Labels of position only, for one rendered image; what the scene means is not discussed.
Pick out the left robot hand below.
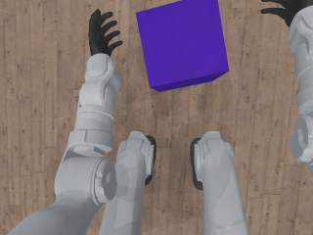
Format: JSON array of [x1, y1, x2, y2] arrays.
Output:
[[88, 9, 123, 57]]

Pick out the robot shin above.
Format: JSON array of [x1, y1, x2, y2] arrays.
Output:
[[197, 131, 235, 182], [116, 131, 149, 178]]

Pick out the robot right upper arm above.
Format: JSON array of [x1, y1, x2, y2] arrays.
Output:
[[289, 113, 313, 177]]

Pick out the robot left shin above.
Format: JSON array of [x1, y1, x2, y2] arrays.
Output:
[[116, 131, 149, 178]]

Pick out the robot left upper arm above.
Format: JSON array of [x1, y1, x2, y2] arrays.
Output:
[[7, 157, 118, 235]]

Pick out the robot right shin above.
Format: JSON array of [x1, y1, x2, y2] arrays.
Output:
[[197, 131, 235, 182]]

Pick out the right robot hand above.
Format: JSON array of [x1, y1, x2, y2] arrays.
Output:
[[260, 0, 313, 27]]

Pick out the right robot forearm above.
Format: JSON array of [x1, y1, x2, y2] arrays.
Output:
[[288, 5, 313, 116]]

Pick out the carton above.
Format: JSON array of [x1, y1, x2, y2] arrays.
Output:
[[136, 0, 229, 92]]

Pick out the left robot forearm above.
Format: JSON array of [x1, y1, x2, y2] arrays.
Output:
[[54, 53, 121, 193]]

